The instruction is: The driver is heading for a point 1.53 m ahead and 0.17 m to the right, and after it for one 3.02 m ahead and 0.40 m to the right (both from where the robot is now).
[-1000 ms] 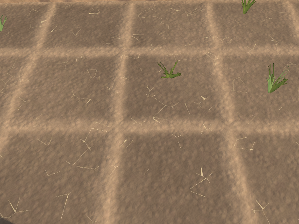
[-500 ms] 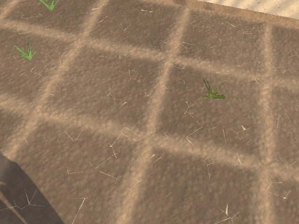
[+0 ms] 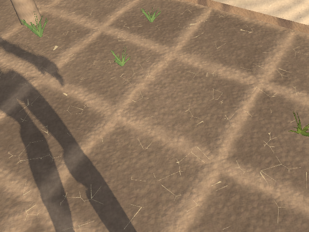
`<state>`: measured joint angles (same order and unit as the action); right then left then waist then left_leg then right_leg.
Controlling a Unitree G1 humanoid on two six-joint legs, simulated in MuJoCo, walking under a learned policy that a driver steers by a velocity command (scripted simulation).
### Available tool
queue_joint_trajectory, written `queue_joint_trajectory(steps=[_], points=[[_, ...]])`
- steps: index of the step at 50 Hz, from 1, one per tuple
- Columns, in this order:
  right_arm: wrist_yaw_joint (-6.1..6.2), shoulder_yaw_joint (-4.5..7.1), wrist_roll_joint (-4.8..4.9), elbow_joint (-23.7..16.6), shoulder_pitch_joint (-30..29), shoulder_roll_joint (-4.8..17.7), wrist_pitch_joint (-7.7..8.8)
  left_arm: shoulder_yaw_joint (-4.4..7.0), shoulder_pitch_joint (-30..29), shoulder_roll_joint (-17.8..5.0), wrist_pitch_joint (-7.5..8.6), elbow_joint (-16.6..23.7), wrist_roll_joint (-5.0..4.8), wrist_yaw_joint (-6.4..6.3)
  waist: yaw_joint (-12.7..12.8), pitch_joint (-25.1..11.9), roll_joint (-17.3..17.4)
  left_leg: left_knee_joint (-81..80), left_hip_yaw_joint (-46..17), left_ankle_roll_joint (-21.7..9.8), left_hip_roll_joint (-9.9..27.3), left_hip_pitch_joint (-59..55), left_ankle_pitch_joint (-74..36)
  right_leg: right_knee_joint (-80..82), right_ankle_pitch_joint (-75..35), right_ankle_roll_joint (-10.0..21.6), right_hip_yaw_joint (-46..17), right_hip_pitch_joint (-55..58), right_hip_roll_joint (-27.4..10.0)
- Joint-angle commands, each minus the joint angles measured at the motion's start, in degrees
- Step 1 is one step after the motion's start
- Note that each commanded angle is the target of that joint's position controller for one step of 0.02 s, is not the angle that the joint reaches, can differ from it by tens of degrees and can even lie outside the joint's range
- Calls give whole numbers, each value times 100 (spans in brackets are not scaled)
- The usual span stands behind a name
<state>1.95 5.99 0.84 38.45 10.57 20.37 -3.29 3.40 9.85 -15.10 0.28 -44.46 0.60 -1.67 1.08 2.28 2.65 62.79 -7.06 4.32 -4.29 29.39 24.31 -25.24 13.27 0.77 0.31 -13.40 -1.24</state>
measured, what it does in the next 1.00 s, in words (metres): walks ahead: left foot, then right foot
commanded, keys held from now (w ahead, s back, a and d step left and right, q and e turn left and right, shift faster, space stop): no key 0.28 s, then w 0.72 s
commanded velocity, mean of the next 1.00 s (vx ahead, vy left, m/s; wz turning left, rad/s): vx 0.25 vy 0.00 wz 0.08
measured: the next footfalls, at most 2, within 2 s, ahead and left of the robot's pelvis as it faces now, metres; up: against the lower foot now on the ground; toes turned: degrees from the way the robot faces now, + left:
left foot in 0.18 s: +0.03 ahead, +0.15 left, +0.00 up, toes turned +0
right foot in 0.58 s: +0.11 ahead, -0.10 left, +0.00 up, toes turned +0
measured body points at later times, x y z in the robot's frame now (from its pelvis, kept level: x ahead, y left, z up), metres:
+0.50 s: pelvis +0.03 +0.02 -0.01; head +0.03 +0.02 +0.44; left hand +0.13 +0.31 -0.11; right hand +0.14 -0.24 -0.12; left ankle -0.01 +0.15 -0.74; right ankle +0.02 -0.09 -0.72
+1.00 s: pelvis +0.23 -0.01 -0.01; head +0.26 -0.02 +0.44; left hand +0.17 +0.26 -0.13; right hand +0.48 -0.21 -0.09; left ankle +0.42 +0.14 -0.71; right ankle +0.07 -0.10 -0.74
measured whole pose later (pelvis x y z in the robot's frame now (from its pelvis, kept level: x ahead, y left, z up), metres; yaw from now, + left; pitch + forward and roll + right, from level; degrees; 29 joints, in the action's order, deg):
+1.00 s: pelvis +0.23 -0.01 -0.01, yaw +2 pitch +2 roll +0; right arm -3.0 2.3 1.4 36.4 1.4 14.4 4.6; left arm 1.1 25.7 -14.7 3.7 -51.7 -0.6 -0.1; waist 6.1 2.2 2.4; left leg 31.9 1.3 -0.8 2.9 36.3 -3.5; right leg -9.3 19.4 3.0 1.7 8.3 2.2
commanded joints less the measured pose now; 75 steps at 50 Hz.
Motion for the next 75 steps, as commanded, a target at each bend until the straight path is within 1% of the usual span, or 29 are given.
queue_joint_trajectory(steps=[1,5,8,9,10,11,13,15,19,22,25,28,29,30,31,32,36,41,49,52,54,55,56,57,58,60,64,70,75], points=[[-8,-37,-16,-530,-259,115,88,187,-110,-905,26,323,-21,-37,57,-507,-1227,-797,182,127,234,212,-1,572,-2233,1180,-986,1042,-1223],[-69,-111,-20,-548,-281,93,93,232,-68,-1129,-20,256,-92,45,140,-578,-1437,-2379,691,43,355,-944,-56,452,-2463,1198,-914,752,-1275],[-96,-91,-56,-315,146,137,101,147,64,-977,-8,98,-211,82,-114,-493,-1151,-4507,755,-322,302,-2141,-1742,135,-2095,797,-801,332,-1086],[-56,-63,-85,-355,212,373,97,73,252,-812,62,55,-100,117,-36,-739,-728,-4408,141,-503,803,-2934,-2722,-85,-1437,380,-648,-116,-905],[8,-3,-145,-421,264,788,58,-31,430,-522,157,112,158,193,195,-1019,536,-3963,-789,-915,1778,-3491,-4441,-770,206,-59,-125,-730,-382],[-64,-134,-220,-379,-76,359,108,-66,175,-425,163,160,91,158,135,-934,941,-4090,-903,-1466,1980,-2480,-3602,-443,901,-274,-82,-392,-266],[-150,-223,-244,-376,-400,12,243,-30,-137,-670,118,104,69,119,75,-621,569,-4156,-441,-1096,1277,-2147,-2136,-216,-121,-392,-43,-44,-244],[-161,-197,-212,-278,-200,169,311,4,13,-808,44,-21,58,79,-8,-441,490,-4263,-325,-914,1048,-1919,-1282,-252,-148,-416,64,80,-174],[-86,-79,-74,-81,525,605,293,10,-337,-707,165,93,-148,115,-409,378,905,-5107,-1675,-1571,1752,-1856,1800,-1470,1296,-115,309,-1322,115],[-52,-81,-20,-24,675,497,470,69,-430,-777,364,194,-268,241,-406,452,819,-5266,-2253,-1880,2266,-2429,1264,-2384,1926,269,-218,-2310,-309],[-106,-71,49,-144,179,494,499,14,-203,-635,484,35,-237,378,-158,171,444,-5171,-1299,-1620,1814,-2096,156,-1315,1162,380,41,-1260,-234],[-170,-107,40,-140,37,324,456,80,937,-667,469,-494,-153,411,382,-279,200,-4375,-406,-1308,1239,-903,-216,-422,-302,165,496,1110,283],[-188,-201,-7,-157,-1,33,488,131,1429,-812,460,-597,-172,367,574,-339,-159,-3528,-74,-1051,950,-372,-181,-181,15,281,-66,1732,-103],[-199,-329,-86,-393,-3,-386,570,261,1879,-1512,468,-564,-149,303,600,-528,-1705,-1389,688,-533,257,590,376,783,928,895,-2280,2269,-1522],[-147,-218,82,-516,-30,-15,670,275,1866,-1639,514,-497,-62,344,604,-404,-1847,-193,292,-480,123,1440,1070,1558,2298,1628,-4121,2103,-2206],[-140,-130,206,-447,-5,282,741,177,1401,-1318,562,-363,-66,329,406,118,-1240,310,39,-601,535,1900,585,1626,2850,1574,-3890,1853,-2170],[-222,-98,2,-217,16,173,795,10,943,-878,564,-202,-30,290,141,278,-825,-138,298,-666,1045,1563,-1171,1705,640,980,-1937,1388,-1293],[-286,-183,-17,-393,-483,-123,767,-19,1268,-879,497,-323,-63,211,231,193,-639,-1238,653,-376,981,1530,-2121,1751,-1770,949,-829,1434,-990],[-543,-296,73,-813,-1759,-250,922,14,1797,-987,360,-566,-144,127,467,602,-671,-3247,900,-570,639,963,-2823,1717,-2173,935,-436,1745,-1202],[-552,-186,45,-747,-1351,43,936,103,1694,-1175,303,-559,-142,85,39,98,-924,-3372,1040,-897,322,184,-2227,864,-4531,795,-368,2257,-1314],[-425,20,40,-322,222,461,881,111,1496,-1210,223,-493,-87,55,-830,-974,-968,-3467,1111,-1259,210,-2052,-2392,-1044,-5651,566,-126,1750,-1037],[-325,103,-54,-86,1307,834,825,13,1529,-944,242,-316,43,32,-1124,-1909,-288,-3091,-217,-1604,1380,-4115,-2380,-2859,-3547,441,-52,267,-715],[-385,101,-104,19,1343,1019,856,-211,2397,-94,361,-282,-25,118,-468,-2730,1269,-3834,-3283,-2568,2717,-5721,-907,-4748,1780,135,-467,-1855,529],[-360,-13,-39,32,1269,446,848,-52,1794,-842,498,-290,-201,182,-798,-2330,726,-4440,-3553,-2357,2537,-5312,-138,-5274,1877,190,-1021,-2457,279],[-329,-78,-14,43,824,293,839,19,1154,-1028,570,-48,-348,214,-695,-1266,482,-4614,-2554,-2111,2343,-4417,-374,-5222,1399,222,-791,-2784,-8],[-361,-121,-95,36,235,158,876,20,751,-881,610,37,-223,171,-287,-462,-247,-4955,-1443,-1920,1910,-2822,-1666,-4603,564,168,-562,-2407,-470],[-398,-144,-60,242,90,73,1028,-15,1034,-562,366,-11,-138,137,125,-251,43,-5542,-556,-2002,1642,-1761,-2306,-3927,242,-58,-508,-1895,-784],[-264,-92,-29,532,520,397,958,-105,-318,-398,443,423,-67,189,-285,133,-58,-5684,335,-1715,1247,-1705,-2562,-1608,-1732,-229,-201,-2090,-645],[-239,-60,50,849,1092,581,820,-109,-1127,-480,517,741,-155,341,-579,190,-11,-5316,209,-1609,1650,-2666,-2457,-650,-1779,-73,-172,-2186,-417]])
Over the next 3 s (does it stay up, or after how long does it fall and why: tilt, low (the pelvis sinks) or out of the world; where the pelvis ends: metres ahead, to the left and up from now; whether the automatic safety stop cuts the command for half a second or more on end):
stays up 1.35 -0.04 0.00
